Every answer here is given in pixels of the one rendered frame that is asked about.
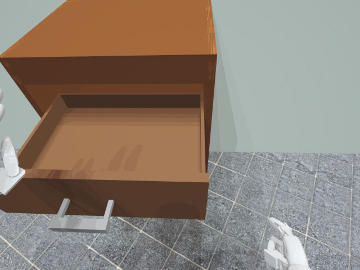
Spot robot right hand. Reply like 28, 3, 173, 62
264, 217, 309, 270

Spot drawer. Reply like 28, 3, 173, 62
0, 92, 209, 220

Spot handle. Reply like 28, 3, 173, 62
48, 199, 114, 233

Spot cabinet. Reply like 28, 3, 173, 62
0, 0, 217, 173

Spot robot left hand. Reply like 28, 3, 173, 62
0, 88, 25, 196

